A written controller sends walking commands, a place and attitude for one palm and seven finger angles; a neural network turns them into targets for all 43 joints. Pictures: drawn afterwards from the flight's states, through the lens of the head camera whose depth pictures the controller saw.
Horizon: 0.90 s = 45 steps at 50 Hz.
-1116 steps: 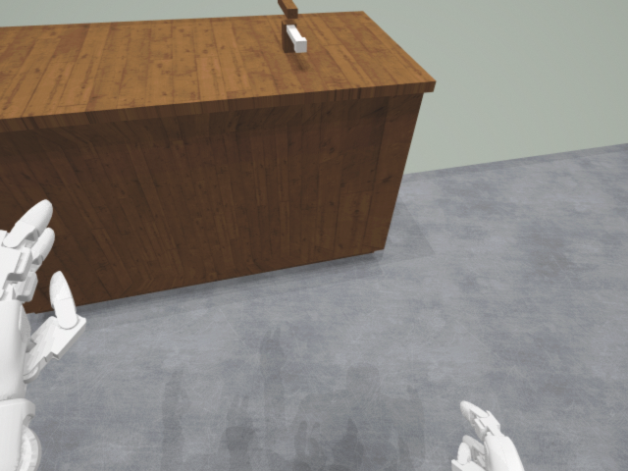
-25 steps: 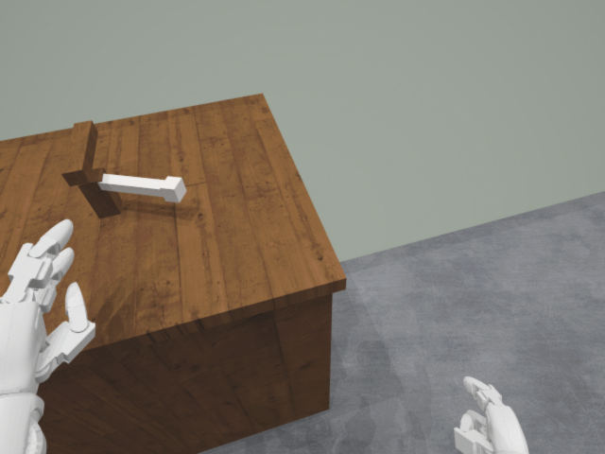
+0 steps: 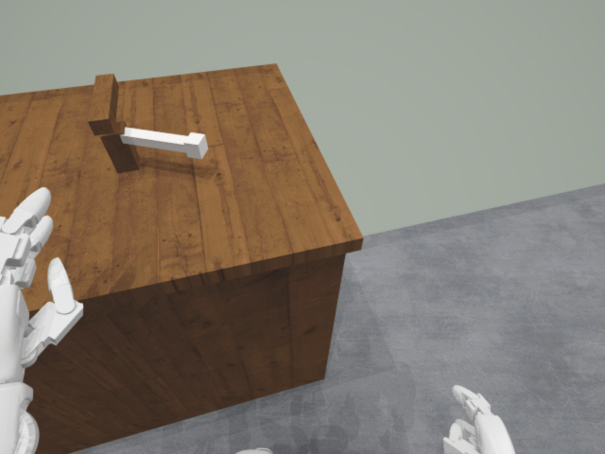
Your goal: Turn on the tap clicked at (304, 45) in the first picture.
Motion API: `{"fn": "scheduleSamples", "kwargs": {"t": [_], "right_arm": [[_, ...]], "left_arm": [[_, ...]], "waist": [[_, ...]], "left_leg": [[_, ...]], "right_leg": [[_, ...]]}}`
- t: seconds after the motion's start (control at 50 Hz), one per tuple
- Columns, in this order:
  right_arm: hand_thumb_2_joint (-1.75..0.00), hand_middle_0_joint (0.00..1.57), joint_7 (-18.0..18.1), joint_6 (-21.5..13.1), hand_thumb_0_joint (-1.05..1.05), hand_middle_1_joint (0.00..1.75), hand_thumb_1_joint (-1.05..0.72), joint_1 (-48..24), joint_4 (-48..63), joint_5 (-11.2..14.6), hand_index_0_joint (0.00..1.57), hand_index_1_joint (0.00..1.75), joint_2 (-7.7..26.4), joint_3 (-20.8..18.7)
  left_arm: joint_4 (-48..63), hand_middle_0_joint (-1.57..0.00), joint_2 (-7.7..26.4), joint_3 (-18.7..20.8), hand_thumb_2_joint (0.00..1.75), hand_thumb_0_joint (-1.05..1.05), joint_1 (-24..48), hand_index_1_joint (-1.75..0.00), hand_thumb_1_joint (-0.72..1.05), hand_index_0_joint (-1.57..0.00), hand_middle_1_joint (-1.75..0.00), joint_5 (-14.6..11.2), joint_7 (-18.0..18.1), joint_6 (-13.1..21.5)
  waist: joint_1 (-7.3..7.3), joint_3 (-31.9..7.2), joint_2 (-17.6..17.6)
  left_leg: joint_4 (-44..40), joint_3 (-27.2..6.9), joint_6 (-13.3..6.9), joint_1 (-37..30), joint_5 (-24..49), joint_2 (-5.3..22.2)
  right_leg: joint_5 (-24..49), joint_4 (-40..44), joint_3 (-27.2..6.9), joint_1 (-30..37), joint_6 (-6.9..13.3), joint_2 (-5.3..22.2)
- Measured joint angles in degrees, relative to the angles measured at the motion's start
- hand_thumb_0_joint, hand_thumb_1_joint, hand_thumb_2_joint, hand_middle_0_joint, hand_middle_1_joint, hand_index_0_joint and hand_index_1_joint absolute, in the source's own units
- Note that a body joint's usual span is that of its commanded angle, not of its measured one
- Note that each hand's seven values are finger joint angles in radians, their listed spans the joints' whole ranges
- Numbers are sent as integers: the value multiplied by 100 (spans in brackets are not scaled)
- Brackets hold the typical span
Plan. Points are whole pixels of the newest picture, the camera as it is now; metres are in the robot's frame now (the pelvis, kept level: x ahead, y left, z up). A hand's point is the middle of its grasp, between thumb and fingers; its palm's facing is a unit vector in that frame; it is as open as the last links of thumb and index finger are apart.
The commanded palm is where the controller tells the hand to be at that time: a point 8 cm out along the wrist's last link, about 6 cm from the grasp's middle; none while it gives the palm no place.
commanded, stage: step back with the hand held close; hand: left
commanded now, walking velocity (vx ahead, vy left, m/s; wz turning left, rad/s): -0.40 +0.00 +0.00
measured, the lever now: (196, 145) +0.53 +0.21 +0.12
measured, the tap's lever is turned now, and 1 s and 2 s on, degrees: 62 62 62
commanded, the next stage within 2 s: stop stepping back and stand still in 0.82 s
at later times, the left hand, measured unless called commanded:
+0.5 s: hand (93, 363) +0.16 +0.19 +0.17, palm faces +0.25 -0.88 -0.41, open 7.4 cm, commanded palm +0.11 +0.25 +0.19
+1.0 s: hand out of the picture +0.03 +0.24 +0.17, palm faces +0.36 -0.86 -0.35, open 7.4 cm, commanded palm -0.04 +0.28 +0.19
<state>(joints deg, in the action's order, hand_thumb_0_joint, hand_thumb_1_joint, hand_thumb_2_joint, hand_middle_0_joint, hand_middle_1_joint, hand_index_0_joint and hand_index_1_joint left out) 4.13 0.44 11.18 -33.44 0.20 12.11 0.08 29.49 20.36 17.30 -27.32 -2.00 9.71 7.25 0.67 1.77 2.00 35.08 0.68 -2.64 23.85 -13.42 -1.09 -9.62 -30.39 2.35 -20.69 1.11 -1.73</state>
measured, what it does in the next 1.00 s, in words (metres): walks backwards: right foot, then left foot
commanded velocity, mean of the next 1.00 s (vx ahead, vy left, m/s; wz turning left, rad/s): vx -0.34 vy -0.01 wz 0.03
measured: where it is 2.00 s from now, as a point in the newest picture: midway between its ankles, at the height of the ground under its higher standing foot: outside the picture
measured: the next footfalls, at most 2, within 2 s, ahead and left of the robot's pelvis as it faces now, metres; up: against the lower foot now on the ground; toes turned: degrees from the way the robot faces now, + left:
right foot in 0.34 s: -0.09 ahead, -0.11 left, +0.00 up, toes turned +2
left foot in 0.98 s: -0.20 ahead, +0.12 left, +0.00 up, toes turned +3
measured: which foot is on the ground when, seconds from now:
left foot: down 0.00-0.76, up 0.78-0.96, down 0.98-1.00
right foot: down 0.00-0.10, up 0.12-0.32, down 0.34-0.98, up 1.00-1.00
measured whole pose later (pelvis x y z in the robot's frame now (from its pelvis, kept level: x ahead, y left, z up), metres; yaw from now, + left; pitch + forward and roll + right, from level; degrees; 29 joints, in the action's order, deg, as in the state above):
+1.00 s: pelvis -0.19 +0.00 +0.00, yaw +1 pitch +2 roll -1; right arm 5.5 -0.1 11.5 -35.4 -0.3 11.0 -0.2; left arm 31.2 22.4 17.5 -25.4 -2.7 8.9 7.1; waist -0.2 -0.4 -1.5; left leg 30.6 -0.6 -0.1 16.3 -16.0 0.6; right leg -13.2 -31.4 -1.2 -20.0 0.1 -1.9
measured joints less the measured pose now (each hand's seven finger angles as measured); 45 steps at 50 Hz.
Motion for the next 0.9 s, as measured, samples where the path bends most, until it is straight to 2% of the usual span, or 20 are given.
{"fn": "scheduleSamples", "kwargs": {"t": [0.1,0.16,0.22,0.26,0.3,0.34,0.38,0.46,0.52,0.56,0.62,0.66,0.7,0.74,0.76,0.78,0.8,0.84,0.86,0.9], "right_arm": [[-90,21,28,-15,1,30,-91,-19,-39,-27,21,30,-12,5],[-90,21,64,-93,1,30,-91,46,-58,-98,21,30,-70,-56],[-90,21,29,-172,1,30,-91,120,-150,-129,21,30,-158,-74],[-90,21,-9,-228,1,30,-91,98,-223,-148,21,30,-216,-35],[-90,21,-40,-266,1,30,-91,-3,-262,-166,21,30,-250,26],[-90,21,-64,-286,1,30,-91,-206,-266,-183,21,30,-269,80],[-90,21,-83,-277,1,30,-91,-496,-264,-169,21,30,-252,101],[-90,21,-95,-103,1,30,-91,-717,-183,-10,21,30,-263,27],[-90,21,-53,29,1,30,-91,-507,-95,44,21,30,-285,2],[-90,21,1,101,1,30,-91,-360,-42,41,21,30,-223,-19],[-90,21,55,178,1,30,-91,-303,-63,39,21,30,-99,-68],[-90,21,44,135,1,30,-91,-322,-70,-17,21,30,-47,-103],[-90,21,45,50,1,30,-91,-311,-44,-80,20,30,-5,-138],[-90,21,46,-20,1,30,-91,-273,-6,-99,20,30,12,-160],[-90,21,38,-42,1,30,-91,-259,12,-90,20,30,-5,-162],[-90,20,28,-56,1,30,-91,-271,-18,-78,20,30,-3,-172],[-90,20,12,-69,1,30,-91,-256,-102,-89,20,30,1,-185],[-90,20,-24,-58,1,30,-91,-114,-257,-91,20,30,-44,-181],[-90,20,-18,-41,1,30,-91,-32,-298,-97,20,30,-89,-151],[-90,21,35,-7,1,30,-91,82,-340,-114,20,30,-181,-66]], "left_arm": [[198,-21,135,80,90,2,-72,-30,89,-21,-30,14,28,68],[91,-21,202,211,90,2,30,-31,89,-22,-30,130,-30,86],[7,-21,183,324,90,2,30,-31,89,-22,-30,102,-52,115],[4,-21,115,344,90,2,-58,-30,89,-21,-30,32,-43,119],[17,-21,40,285,90,2,-87,-30,89,-21,-30,-16,-53,89],[38,-20,11,193,90,2,5,-30,89,-21,-30,-31,-95,75],[35,-20,-9,74,90,2,196,-30,89,-21,-30,-38,-177,89],[219,-21,115,-155,90,2,231,-30,89,-21,-30,-97,-324,98],[350,-21,321,-73,90,2,-127,-30,89,-21,-30,-128,-389,215],[306,-21,402,11,90,2,-251,-31,89,-22,-30,-153,-386,240],[57,-21,398,76,90,1,-109,-31,89,-22,-30,-194,-314,156],[-88,-21,360,113,90,1,13,-31,89,-22,-30,-207,-255,37],[-171,-21,304,97,90,2,143,-30,89,-22,-30,-198,-222,-110],[-135,-21,296,78,90,2,183,-30,89,-21,-30,-199,-204,-201],[-48,-21,332,93,90,2,148,-30,89,-21,-30,-199,-196,-217],[44,-21,306,75,90,2,107,-30,89,-21,-30,-185,-191,-204],[135,-21,245,17,90,2,34,-30,89,-21,-30,-161,-192,-184],[326,-21,139,-102,90,2,-189,-30,89,-21,-30,-118,-207,-161],[379,-21,115,-124,90,2,-271,-30,89,-21,-30,-98,-221,-124],[349,-21,141,-105,90,2,-252,-30,89,-21,-30,-55,-219,-40]], "waist": [[-85,32,-100],[-125,19,-49],[-55,-170,-25],[44,-307,-67],[149,-368,-111],[244,-304,-164],[303,-117,-103],[194,86,117],[56,-147,-41],[-15,-281,-124],[-6,-248,-253],[20,-203,-310],[-18,-166,-257],[-64,-177,-201],[-57,-203,-257],[-24,-186,-252],[18,-187,-236],[91,-289,-339],[114,-330,-424],[135,-350,-591]], "left_leg": [[41,27,-96,64,304,5],[-155,-68,-139,-2,407,-2],[-567,-129,-111,-50,659,20],[-913,-63,-70,-71,857,43],[-1199,34,-36,-45,1055,63],[-1320,148,1,61,1211,73],[-1307,205,47,192,1327,164],[-970,122,127,312,1304,412],[-373,122,181,233,702,320],[-422,76,76,126,539,240],[-657,138,25,11,815,170],[-903,228,9,-59,1015,143],[-1128,194,3,-59,1252,133],[-1206,119,43,82,1354,118],[-1070,137,110,256,1138,74],[-699,92,250,476,611,54],[25,-30,372,703,9,-12],[1559,-122,425,984,-674,-200],[1989,-64,427,953,-818,-225],[1975,64,408,584,-1034,-166]], "right_leg": [[-152,-209,-36,-116,-82,-14],[-606,-1066,-271,-124,-164,-203],[-1120,-1392,-372,249,-165,-314],[-1329,-1035,-421,622,-133,-293],[-1191,-359,-473,1010,-99,-239],[-867,336,-553,1305,-62,-174],[-1056,713,-622,1367,37,-229],[-850,659,-546,1314,123,-498],[-948,446,-529,1219,144,-483],[-1003,304,-503,1144,132,-453],[-980,21,-507,1003,-46,-360],[-1259,-452,-596,750,-156,-329],[-1449,-803,-612,604,-88,-358],[-1457,-589,-508,672,2,-331],[-1405,-209,-487,745,75,-249],[-944,-58,-456,682,125,-228],[-732,-59,-440,608,146,-227],[-582,63,-480,553,127,-144],[-512,176,-510,560,100,-91],[-349,370,-549,552,48,11]]}}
